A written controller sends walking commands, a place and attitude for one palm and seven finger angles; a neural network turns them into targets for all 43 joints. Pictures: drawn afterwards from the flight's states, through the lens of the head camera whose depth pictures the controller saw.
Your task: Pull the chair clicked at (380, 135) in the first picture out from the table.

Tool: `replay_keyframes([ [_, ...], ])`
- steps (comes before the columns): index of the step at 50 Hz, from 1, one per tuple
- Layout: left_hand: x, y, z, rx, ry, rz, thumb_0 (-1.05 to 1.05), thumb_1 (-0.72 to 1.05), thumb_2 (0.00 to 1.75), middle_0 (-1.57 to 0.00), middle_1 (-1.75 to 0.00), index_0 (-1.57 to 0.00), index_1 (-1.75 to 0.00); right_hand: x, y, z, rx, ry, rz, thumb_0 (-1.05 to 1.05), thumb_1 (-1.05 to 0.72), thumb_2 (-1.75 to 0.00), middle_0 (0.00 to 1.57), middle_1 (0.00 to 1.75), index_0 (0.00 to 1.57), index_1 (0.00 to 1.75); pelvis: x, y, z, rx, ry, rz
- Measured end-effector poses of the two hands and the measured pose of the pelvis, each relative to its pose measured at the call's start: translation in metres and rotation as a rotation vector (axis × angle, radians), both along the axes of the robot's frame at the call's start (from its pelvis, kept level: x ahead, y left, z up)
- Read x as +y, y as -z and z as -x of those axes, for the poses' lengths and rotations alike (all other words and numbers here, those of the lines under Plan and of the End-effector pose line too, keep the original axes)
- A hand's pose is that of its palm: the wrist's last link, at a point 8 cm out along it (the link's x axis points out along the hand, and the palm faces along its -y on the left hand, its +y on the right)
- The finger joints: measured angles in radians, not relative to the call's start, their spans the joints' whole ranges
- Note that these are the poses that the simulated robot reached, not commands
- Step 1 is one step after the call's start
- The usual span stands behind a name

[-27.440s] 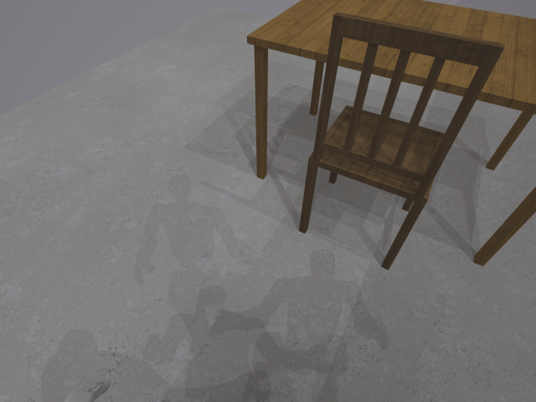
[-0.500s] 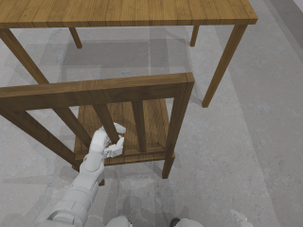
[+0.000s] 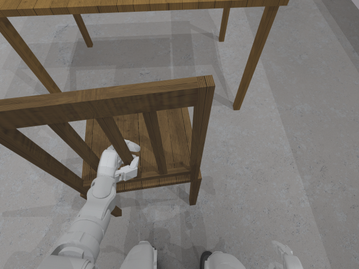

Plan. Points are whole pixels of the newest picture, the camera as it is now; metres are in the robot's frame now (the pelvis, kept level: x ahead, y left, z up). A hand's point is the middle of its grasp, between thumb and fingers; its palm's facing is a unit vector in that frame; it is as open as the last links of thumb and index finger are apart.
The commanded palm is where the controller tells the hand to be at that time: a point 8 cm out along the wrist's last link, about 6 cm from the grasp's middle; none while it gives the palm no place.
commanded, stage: step backward, pulling the chair out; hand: left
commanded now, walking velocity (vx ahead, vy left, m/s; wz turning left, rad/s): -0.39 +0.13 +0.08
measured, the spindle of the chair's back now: (124, 153) +0.38 +0.15 -0.04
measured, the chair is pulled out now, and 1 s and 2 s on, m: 0.41 0.64 0.65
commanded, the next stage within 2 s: stop walking, hand still on the chair in 0.62 s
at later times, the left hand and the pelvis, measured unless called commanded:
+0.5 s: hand (131, 213) +0.23 +0.12 -0.06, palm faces -0.01 -0.98 -0.20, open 5.5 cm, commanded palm +0.21 +0.17 -0.06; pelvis -0.11 -0.01 +0.00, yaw +0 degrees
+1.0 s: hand out of the picture +0.12 +0.11 -0.06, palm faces +0.00 -0.98 -0.19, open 5.5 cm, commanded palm +0.10 +0.16 -0.04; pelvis -0.18 -0.02 +0.00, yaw +0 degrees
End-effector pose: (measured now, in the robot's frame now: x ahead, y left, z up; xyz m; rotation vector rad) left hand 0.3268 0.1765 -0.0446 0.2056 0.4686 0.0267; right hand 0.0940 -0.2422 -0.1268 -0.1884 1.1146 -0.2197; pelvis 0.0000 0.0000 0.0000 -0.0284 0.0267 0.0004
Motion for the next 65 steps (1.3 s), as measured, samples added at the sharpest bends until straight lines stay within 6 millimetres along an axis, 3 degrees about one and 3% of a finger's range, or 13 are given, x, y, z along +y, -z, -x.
replay_keyframes([
  [7, -0.003, -0.001, 0.027, 0.018, 0.017, 0.008, 0.03, 0.66, 0.74, -0.24, -1.16, -0.5, -1.44, -0.016, -0.007, 0.025, -0.021, -0.002, 0.091, 0.01, -0.91, -0.9, 0.2, 0.3, 0.2, 0.3, 0.012, 0.003, 0.025, 0.009, -0.028, -0.017],
  [12, -0.001, -0.002, 0.046, 0.023, 0.038, 0.02, 0.03, 0.67, 0.74, -0.21, -1.17, -0.5, -1.44, -0.009, -0.019, 0.042, -0.038, -0.016, 0.11, 0.01, -0.91, -0.9, 0.2, 0.3, 0.2, 0.3, 0.017, 0.001, 0.05, -0.009, -0.021, -0.034],
  [16, -0.001, -0.002, 0.067, 0.029, 0.029, 0.024, 0.03, 0.68, 0.74, -0.2, -1.16, -0.5, -1.44, 0.002, -0.017, 0.057, -0.045, -0.037, 0.054, 0.01, -0.91, -0.9, 0.2, 0.3, 0.2, 0.3, 0.01, -0.002, 0.066, 0.001, -0.014, -0.006],
  [21, -0.004, -0.002, 0.092, 0.018, 0.001, 0.006, 0.03, 0.65, 0.75, -0.24, -1.16, -0.5, -1.44, 0.007, 0.0, 0.083, -0.024, -0.047, -0.036, 0.01, -0.91, -0.9, 0.2, 0.3, 0.2, 0.3, -0.007, 0.0, 0.09, -0.003, 0.006, 0.027],
  [26, -0.01, -0.003, 0.117, 0.028, -0.024, 0.001, 0.03, 0.64, 0.75, -0.25, -1.13, -0.5, -1.44, -0.007, 0.002, 0.114, -0.001, -0.012, -0.026, 0.01, -0.91, -0.9, 0.2, 0.3, 0.21, 0.3, -0.015, -0.002, 0.114, -0.015, -0.006, -0.005],
  [34, -0.011, -0.003, 0.15, 0.039, 0.003, 0.017, 0.02, 0.66, 0.74, -0.21, -1.16, -0.5, -1.44, -0.031, -0.011, 0.149, -0.022, 0.004, 0.105, 0.01, -0.91, -0.9, 0.2, 0.3, 0.2, 0.3, -0.001, 0.004, 0.147, -0.023, -0.035, -0.037],
  [37, -0.011, -0.004, 0.163, 0.045, 0.003, 0.022, 0.02, 0.67, 0.74, -0.2, -1.17, -0.5, -1.44, -0.029, -0.017, 0.16, -0.043, -0.011, 0.102, 0.01, -0.91, -0.9, 0.2, 0.3, 0.2, 0.3, -0.002, 0.003, 0.16, -0.032, -0.018, -0.034],
  [42, -0.013, -0.004, 0.19, 0.048, -0.018, 0.022, 0.03, 0.67, 0.74, -0.2, -1.16, -0.5, -1.44, -0.018, -0.011, 0.177, -0.063, -0.021, 0.026, 0.01, -0.91, -0.9, 0.2, 0.3, 0.2, 0.3, -0.013, 0.003, 0.178, -0.051, -0.012, -0.004],
  [47, -0.017, -0.005, 0.215, 0.062, -0.041, 0.023, 0.03, 0.66, 0.75, -0.21, -1.14, -0.5, -1.44, -0.012, -0.007, 0.193, -0.048, -0.008, -0.016, 0.01, -0.91, -0.9, 0.2, 0.3, 0.2, 0.3, -0.02, -0.001, 0.181, -0.064, -0.014, -0.02],
  [55, -0.017, -0.006, 0.233, 0.082, -0.014, 0.016, 0.03, 0.65, 0.75, -0.22, -1.16, -0.5, -1.44, -0.016, -0.011, 0.19, -0.086, 0.021, 0.023, 0.01, -0.91, -0.9, 0.2, 0.3, 0.2, 0.3, -0.011, -0.003, 0.167, -0.082, 0.001, -0.023],
  [65, -0.014, -0.005, 0.231, 0.08, 0.047, 0.015, 0.03, 0.65, 0.75, -0.2, -1.19, -0.5, -1.44, 0.001, -0.028, 0.144, -0.183, 0.001, 0.028, 0.01, -0.91, -0.9, 0.2, 0.3, 0.2, 0.3, 0.005, -0.008, 0.15, -0.073, 0.016, -0.029],
])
